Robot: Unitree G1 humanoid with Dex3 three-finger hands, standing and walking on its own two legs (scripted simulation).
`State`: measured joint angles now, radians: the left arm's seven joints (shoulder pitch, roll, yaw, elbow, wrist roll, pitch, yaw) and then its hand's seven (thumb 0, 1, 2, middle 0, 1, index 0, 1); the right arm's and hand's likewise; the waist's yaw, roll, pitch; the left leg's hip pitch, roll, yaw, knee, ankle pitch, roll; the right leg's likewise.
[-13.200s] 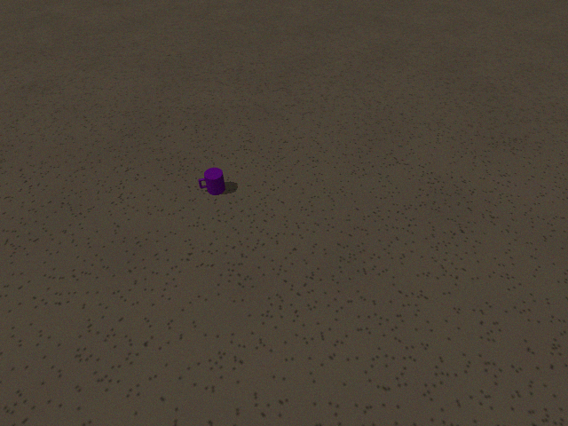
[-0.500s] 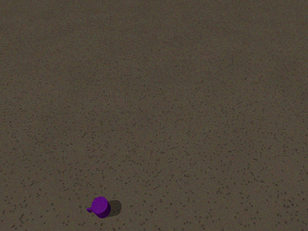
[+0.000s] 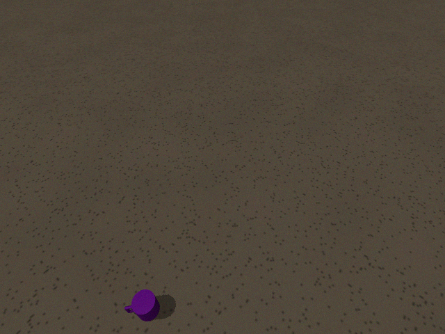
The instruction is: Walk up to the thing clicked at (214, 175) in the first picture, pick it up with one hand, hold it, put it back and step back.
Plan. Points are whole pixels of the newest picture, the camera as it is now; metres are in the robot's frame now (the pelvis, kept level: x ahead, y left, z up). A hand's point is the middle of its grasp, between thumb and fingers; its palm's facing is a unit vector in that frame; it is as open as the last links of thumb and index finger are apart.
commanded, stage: walk up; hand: left
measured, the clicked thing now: (141, 306) +0.37 +0.33 -0.73
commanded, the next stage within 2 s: none
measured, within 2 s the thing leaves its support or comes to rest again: neither
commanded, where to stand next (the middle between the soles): +0.02 +0.02 m, yaw -1 degrees
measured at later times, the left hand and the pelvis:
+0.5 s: hand out of the picture +0.06 +0.29 -0.16, palm faces +0.01 -0.90 -0.43, open 7.4 cm; pelvis -0.03 +0.02 -0.02, yaw +0 degrees
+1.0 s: hand out of the picture +0.08 +0.32 -0.19, palm faces -0.07 -0.95 -0.31, open 7.4 cm; pelvis -0.02 +0.04 -0.02, yaw -2 degrees
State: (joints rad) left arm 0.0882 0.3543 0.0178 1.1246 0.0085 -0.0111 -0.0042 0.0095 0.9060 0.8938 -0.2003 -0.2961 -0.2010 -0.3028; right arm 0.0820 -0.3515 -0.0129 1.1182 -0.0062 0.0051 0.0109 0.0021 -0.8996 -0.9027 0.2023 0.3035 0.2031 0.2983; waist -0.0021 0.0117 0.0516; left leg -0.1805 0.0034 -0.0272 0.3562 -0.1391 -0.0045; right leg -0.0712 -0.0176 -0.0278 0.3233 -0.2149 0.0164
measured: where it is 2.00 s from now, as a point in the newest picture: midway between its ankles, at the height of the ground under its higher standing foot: outside the picture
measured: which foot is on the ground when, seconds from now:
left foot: down 0.00-0.44, up 0.46-0.62, down 0.64-1.00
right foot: down 0.00-0.64, up 0.66-1.00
